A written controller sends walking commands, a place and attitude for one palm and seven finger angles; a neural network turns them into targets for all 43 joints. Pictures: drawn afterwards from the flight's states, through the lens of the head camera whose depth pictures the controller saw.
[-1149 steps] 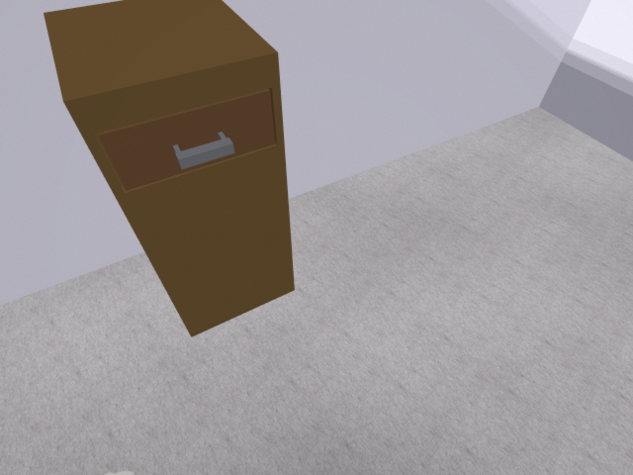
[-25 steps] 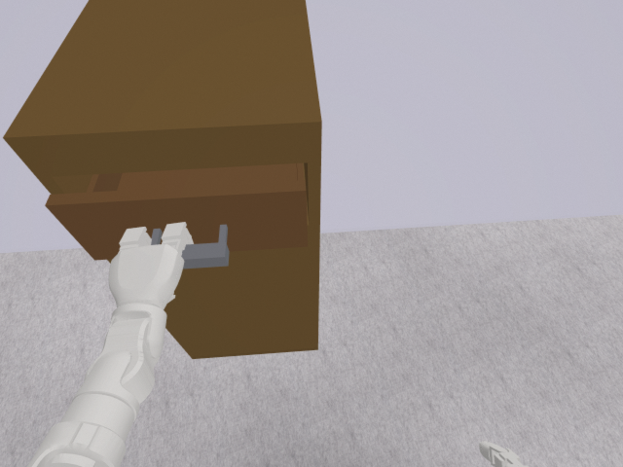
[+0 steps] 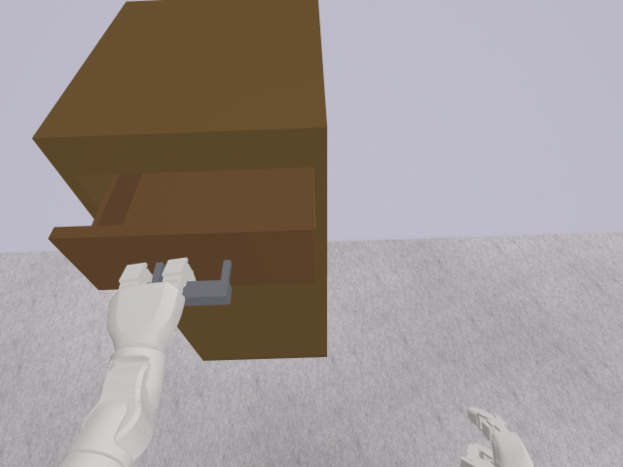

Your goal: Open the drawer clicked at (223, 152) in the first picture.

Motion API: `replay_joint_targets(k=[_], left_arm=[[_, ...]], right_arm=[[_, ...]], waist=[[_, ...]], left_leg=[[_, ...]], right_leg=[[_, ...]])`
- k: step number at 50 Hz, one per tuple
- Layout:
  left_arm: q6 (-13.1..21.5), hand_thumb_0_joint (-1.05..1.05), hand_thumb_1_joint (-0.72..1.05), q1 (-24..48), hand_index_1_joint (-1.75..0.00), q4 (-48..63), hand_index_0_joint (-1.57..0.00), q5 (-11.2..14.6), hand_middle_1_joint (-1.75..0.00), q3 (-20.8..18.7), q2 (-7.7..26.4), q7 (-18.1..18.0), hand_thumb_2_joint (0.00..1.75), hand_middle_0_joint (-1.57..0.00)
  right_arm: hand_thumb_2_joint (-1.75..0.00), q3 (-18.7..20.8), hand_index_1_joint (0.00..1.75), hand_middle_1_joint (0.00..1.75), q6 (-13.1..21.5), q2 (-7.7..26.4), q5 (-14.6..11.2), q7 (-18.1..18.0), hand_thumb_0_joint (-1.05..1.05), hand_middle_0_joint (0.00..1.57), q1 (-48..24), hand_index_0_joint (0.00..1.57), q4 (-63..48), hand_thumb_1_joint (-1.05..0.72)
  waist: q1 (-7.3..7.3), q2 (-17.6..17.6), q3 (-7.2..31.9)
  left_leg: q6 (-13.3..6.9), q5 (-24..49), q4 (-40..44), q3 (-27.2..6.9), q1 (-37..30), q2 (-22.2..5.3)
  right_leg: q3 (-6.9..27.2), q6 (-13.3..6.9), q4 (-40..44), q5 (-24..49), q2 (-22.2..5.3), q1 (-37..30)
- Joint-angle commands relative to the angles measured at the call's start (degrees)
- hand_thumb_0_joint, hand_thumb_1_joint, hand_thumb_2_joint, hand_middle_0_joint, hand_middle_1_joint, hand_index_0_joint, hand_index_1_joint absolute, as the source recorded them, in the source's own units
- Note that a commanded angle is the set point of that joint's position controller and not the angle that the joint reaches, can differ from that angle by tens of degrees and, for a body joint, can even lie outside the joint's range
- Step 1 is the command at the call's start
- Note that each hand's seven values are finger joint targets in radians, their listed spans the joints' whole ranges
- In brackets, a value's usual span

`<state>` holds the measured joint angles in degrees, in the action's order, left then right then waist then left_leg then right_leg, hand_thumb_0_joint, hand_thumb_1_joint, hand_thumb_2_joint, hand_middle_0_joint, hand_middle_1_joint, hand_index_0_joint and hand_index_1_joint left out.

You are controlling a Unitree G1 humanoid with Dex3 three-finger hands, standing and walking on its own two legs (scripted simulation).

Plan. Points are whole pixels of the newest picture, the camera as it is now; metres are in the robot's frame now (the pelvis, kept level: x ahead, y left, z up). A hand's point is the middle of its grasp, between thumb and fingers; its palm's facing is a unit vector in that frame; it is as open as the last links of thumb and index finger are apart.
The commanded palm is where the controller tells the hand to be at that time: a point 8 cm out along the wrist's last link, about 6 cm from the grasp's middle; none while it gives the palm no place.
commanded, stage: pull the drawer open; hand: left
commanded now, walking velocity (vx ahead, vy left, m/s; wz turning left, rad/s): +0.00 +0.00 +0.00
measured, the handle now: (190, 280) +0.35 +0.21 +0.01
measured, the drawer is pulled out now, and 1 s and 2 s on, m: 0.12 0.24 0.30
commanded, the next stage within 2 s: open the thumb to release the handle in 1.66 s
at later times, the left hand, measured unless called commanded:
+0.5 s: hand (157, 364) +0.24 +0.23 -0.01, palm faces +0.01 -0.07 -1.00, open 5.9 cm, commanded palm +0.20 +0.21 +0.04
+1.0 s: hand (145, 422) +0.17 +0.22 -0.01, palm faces +0.00 -0.11 -0.99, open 5.8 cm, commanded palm +0.13 +0.21 +0.04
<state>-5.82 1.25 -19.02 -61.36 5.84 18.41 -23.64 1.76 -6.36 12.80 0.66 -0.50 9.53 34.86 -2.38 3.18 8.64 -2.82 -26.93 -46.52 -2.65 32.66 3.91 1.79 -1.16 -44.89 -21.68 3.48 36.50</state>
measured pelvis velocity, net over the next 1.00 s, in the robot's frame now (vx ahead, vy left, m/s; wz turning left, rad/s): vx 0.00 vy -0.01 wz -0.02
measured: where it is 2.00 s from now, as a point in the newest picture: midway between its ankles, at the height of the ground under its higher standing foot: outside the picture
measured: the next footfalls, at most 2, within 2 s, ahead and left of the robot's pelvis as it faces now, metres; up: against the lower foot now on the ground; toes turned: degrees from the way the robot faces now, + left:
none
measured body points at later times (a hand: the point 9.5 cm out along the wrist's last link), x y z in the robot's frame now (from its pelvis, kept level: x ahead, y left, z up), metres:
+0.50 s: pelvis +0.00 -0.01 +0.00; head +0.04 -0.03 +0.45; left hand +0.23 +0.23 +0.04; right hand +0.19 -0.24 -0.11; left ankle -0.05 +0.09 -0.70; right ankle +0.00 -0.11 -0.70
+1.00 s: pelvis +0.00 -0.01 -0.01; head +0.04 -0.03 +0.44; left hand +0.17 +0.22 +0.04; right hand +0.21 -0.22 -0.10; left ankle -0.05 +0.09 -0.70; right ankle +0.00 -0.11 -0.70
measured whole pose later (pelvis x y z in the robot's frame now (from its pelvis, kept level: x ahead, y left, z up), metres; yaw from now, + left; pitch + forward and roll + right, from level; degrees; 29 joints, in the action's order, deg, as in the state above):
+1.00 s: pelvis +0.00 -0.01 -0.01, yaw -1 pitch +12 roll +0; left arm -2.6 -29.7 5.6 -61.9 4.7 16.7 -26.6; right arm 0.9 -3.3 12.5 2.2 2.4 6.7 32.0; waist -5.0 2.5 8.7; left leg -2.5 -29.3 -50.2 -1.1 32.5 3.7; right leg 2.9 -1.5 -50.2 -24.3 3.9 37.5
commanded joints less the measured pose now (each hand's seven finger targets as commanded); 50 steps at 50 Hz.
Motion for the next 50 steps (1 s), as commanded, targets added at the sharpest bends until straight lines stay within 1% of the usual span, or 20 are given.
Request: replay_joint_targets(k=[1, 5, 6, 10, 12, 15, 17, 19, 22, 25, 27, 30, 31, 34, 36, 37, 39, 46, 49, 50], left_arm=[[1.3, 0.0, 0.9, 6.4, -1.35, 12.4, -0.4, 0.1, -1.35, -1.9, 6.4, -1.3, 0.9, -0.4], [1.9, 0.0, 0.9, -0.8, -1.35, 15.0, -0.4, 1.0, -1.35, -1.2, 4.4, -1.2, 0.9, -0.4], [2.2, 0.0, 0.9, -2.1, -1.35, 15.3, -0.4, 0.9, -1.35, -2.7, 5.8, -1.2, 0.9, -0.4], [2.4, 0.0, 0.9, -3.8, -1.35, 17.3, -0.4, 0.4, -1.35, -1.1, 4.1, -1.8, 0.9, -0.4], [2.5, 0.0, 0.9, -5.2, -1.35, 18.7, -0.4, 0.0, -1.35, -3.0, 5.7, -2.3, 0.9, -0.4], [2.2, 0.0, 0.9, -4.0, -1.35, 17.9, -0.4, -0.5, -1.35, -2.7, 5.6, -2.7, 0.9, -0.4], [2.3, 0.0, 0.9, -3.4, -1.35, 19.7, -0.4, -0.9, -1.35, -3.3, 6.5, -3.0, 0.9, -0.4], [1.9, 0.0, 0.9, -5.0, -1.35, 20.0, -0.4, -0.8, -1.35, -1.4, 4.3, -3.2, 0.9, -0.4], [1.8, 0.0, 0.9, -7.9, -1.35, 21.5, -0.4, -0.5, -1.35, -2.3, 5.2, -3.1, 0.9, -0.4], [1.6, 0.0, 0.9, -11.0, -1.35, 22.8, -0.4, 0.0, -1.35, -0.7, 3.4, -2.8, 0.9, -0.4], [1.8, 0.0, 0.9, -12.1, -1.35, 23.9, -0.4, 0.0, -1.35, -2.2, 4.8, -2.7, 0.9, -0.4], [2.0, 0.0, 0.9, -16.7, -1.35, 25.5, -0.4, 0.0, -1.35, -0.5, 3.0, -2.6, 0.9, -0.4], [2.1, 0.0, 0.9, -17.3, -1.35, 25.7, -0.4, 0.1, -1.35, -2.2, 4.5, -2.7, 0.9, -0.4], [2.5, 0.0, 0.9, -20.3, -1.35, 27.5, -0.4, -0.2, -1.35, -0.7, 3.1, -2.7, 0.9, -0.4], [2.9, 0.0, 0.9, -21.9, -1.35, 29.0, -0.4, -0.2, -1.35, -2.4, 4.5, -3.0, 0.9, -0.4], [3.1, 0.0, 0.9, -23.1, -1.35, 30.1, -0.4, -0.3, -1.35, -2.2, 4.1, -3.2, 0.9, -0.4], [3.4, 0.0, 0.9, -26.0, -1.35, 31.6, -0.4, -0.4, -1.35, -0.2, 2.3, -3.3, 0.9, -0.4], [5.0, 0.0, 0.9, -32.1, -1.35, 35.3, -0.4, -0.6, -1.35, -3.4, 5.0, -4.5, 0.9, -0.4], [5.5, 0.0, 0.9, -35.9, -1.35, 37.3, -0.4, -1.0, -1.35, -2.2, 3.5, -5.3, 0.9, -0.4], [5.4, 0.0, 0.9, -36.9, -1.35, 36.9, -0.4, -0.8, -1.35, -2.1, 3.4, -5.5, 0.9, -0.4]], right_arm=[[-0.9, 2.2, 0.3, 0.3, 2.6, 7.2, 0.3, -0.7, 0.0, 0.2, -3.6, 0.2, -7.8, -0.9], [-0.9, 2.1, 0.3, 0.3, 3.4, 6.7, 0.3, -0.4, 0.0, 0.2, -4.4, 0.2, -8.5, -0.9], [-0.9, 2.0, 0.3, 0.3, 3.5, 6.9, 0.3, -0.4, 0.0, 0.2, -4.9, 0.2, -8.6, -0.9], [-0.9, 2.0, 0.3, 0.3, 4.0, 6.7, 0.5, -0.1, 0.0, 0.2, -5.6, 0.2, -8.9, -0.9], [-0.9, 2.0, 0.3, 0.3, 4.2, 6.7, 0.6, -0.2, 0.0, 0.2, -6.1, 0.2, -9.0, -0.9], [-0.9, 1.9, 0.3, 0.3, 4.3, 6.7, 0.6, -0.4, 0.0, 0.2, -6.3, 0.2, -8.6, -0.9], [-0.9, 1.9, 0.3, 0.3, 4.4, 6.7, 0.7, -0.6, 0.0, 0.2, -6.5, 0.2, -8.7, -0.9], [-0.9, 1.9, 0.3, 0.3, 4.6, 6.5, 0.8, -0.5, 0.0, 0.2, -6.7, 0.2, -8.7, -0.9], [-0.9, 1.9, 0.3, 0.3, 4.8, 6.4, 0.7, -0.5, 0.0, 0.2, -7.2, 0.2, -8.8, -0.9], [-0.9, 1.7, 0.3, 0.3, 5.0, 6.2, 0.7, -0.3, 0.0, 0.2, -7.8, 0.2, -9.3, -0.9], [-0.9, 1.5, 0.3, 0.3, 5.1, 6.2, 0.7, -0.3, 0.0, 0.2, -8.1, 0.2, -9.4, -0.9], [-0.9, 1.2, 0.3, 0.3, 5.3, 5.8, 0.8, 0.2, 0.0, 0.2, -8.7, 0.2, -10.2, -0.9], [-0.9, 1.2, 0.3, 0.3, 5.3, 6.0, 0.8, 0.2, 0.0, 0.2, -8.6, 0.2, -10.2, -0.9], [-0.9, 1.0, 0.3, 0.3, 5.4, 5.7, 0.9, 0.8, 0.0, 0.2, -8.8, 0.2, -10.6, -0.9], [-0.9, 1.1, 0.3, 0.3, 5.5, 5.8, 1.0, 0.9, 0.0, 0.2, -9.0, 0.2, -10.9, -0.9], [-0.9, 1.0, 0.3, 0.3, 5.5, 5.6, 1.2, 1.2, 0.0, 0.2, -8.7, 0.2, -10.9, -0.9], [-0.9, 1.0, 0.3, 0.3, 5.6, 5.4, 1.2, 1.7, 0.0, 0.2, -8.7, 0.2, -11.2, -0.9], [-0.9, 0.7, 0.3, 0.3, 5.6, 5.7, 1.5, 2.4, 0.0, 0.2, -9.1, 0.2, -11.7, -0.9], [-0.9, 0.8, 0.3, 0.3, 5.7, 5.3, 1.8, 3.0, 0.0, 0.2, -9.1, 0.2, -12.2, -0.9], [-0.9, 0.8, 0.3, 0.3, 5.6, 5.2, 1.7, 3.2, 0.0, 0.2, -9.0, 0.2, -12.3, -0.9]], waist=[[0.78, -2.2, 14.4], [0.21, -3.5, 14.5], [-0.04, -3.7, 14.3], [0.33, -4.0, 11.7], [-0.36, -3.3, 12.5], [0.4, -3.7, 10.1], [-0.11, -2.6, 12.1], [0.04, -2.7, 11.8], [-0.53, -2.5, 12.8], [-0.56, -4.2, 11.9], [-0.88, -3.8, 11.7], [-1.14, -3.8, 10.6], [-1.36, -3.9, 11.1], [-1.28, -3.3, 9.5], [-1.63, -3.7, 9.9], [-2.04, -3.3, 11.3], [-1.84, -2.7, 10.4], [-2.33, -3.0, 9.5], [-2.87, -1.6, 10.1], [-2.69, -2.7, 9.2]], left_leg=[[2.6, 29.8, 5.3, 0.2, -7.4, -2.7], [2.2, 30.9, 5.0, 0.7, -7.2, -2.6], [2.3, 31.4, 5.0, 0.5, -7.0, -2.6], [1.9, 27.1, 5.2, 0.7, -6.0, -2.4], [1.9, 26.1, 5.4, 1.0, -6.0, -2.3], [1.9, 23.0, 5.4, 0.9, -5.2, -2.1], [2.0, 23.5, 5.2, 1.0, -6.1, -2.0], [2.1, 23.7, 5.1, 1.0, -6.4, -2.0], [2.2, 26.2, 4.8, 0.8, -7.4, -2.2], [2.1, 25.8, 4.8, 0.7, -7.0, -2.2], [2.1, 26.2, 4.8, 0.6, -7.1, -2.2], [2.0, 26.3, 4.6, 0.7, -6.9, -2.2], [2.2, 27.0, 4.7, 0.4, -6.8, -2.3], [2.2, 27.3, 4.2, 0.3, -7.0, -2.5], [2.3, 27.9, 3.9, 0.2, -6.8, -2.5], [2.4, 28.9, 3.8, 0.1, -7.2, -2.6], [2.6, 30.7, 3.0, -0.1, -7.7, -2.8], [2.8, 29.3, 1.8, 0.0, -5.8, -2.5], [3.0, 30.6, 0.9, -0.1, -6.5, -2.9], [2.9, 29.5, 0.7, -0.2, -6.0, -2.8]], right_leg=[[-1.3, -2.4, 3.4, 19.9, -0.9, -11.5], [-0.5, -2.0, 3.3, 23.2, -1.2, -13.1], [-0.1, -2.2, 3.3, 23.7, -1.1, -13.3], [-0.3, -2.0, 3.5, 20.7, -1.3, -11.7], [0.2, -2.1, 3.5, 19.9, -1.4, -12.2], [-0.1, -2.2, 3.6, 17.8, -1.1, -10.4], [0.2, -2.3, 3.2, 17.8, -1.2, -10.9], [-0.2, -2.3, 3.1, 17.6, -1.2, -10.5], [0.1, -2.3, 2.8, 19.4, -1.2, -11.2], [-0.1, -2.0, 2.9, 19.3, -1.2, -11.2], [0.4, -2.1, 2.8, 19.7, -1.2, -11.3], [0.2, -2.1, 2.6, 19.7, -1.3, -11.0], [0.5, -2.2, 2.3, 19.8, -1.1, -11.4], [0.3, -2.1, 2.0, 19.0, -1.1, -9.8], [0.7, -2.3, 1.7, 19.6, -0.9, -10.3], [0.5, -2.2, 1.1, 19.9, -1.1, -10.6], [0.0, -2.2, 0.5, 19.8, -1.0, -9.0], [1.1, -2.4, -0.6, 20.3, -0.7, -8.3], [0.6, -2.4, -1.6, 19.0, -0.7, -6.6], [0.5, -2.4, -1.6, 18.4, -0.7, -6.2]])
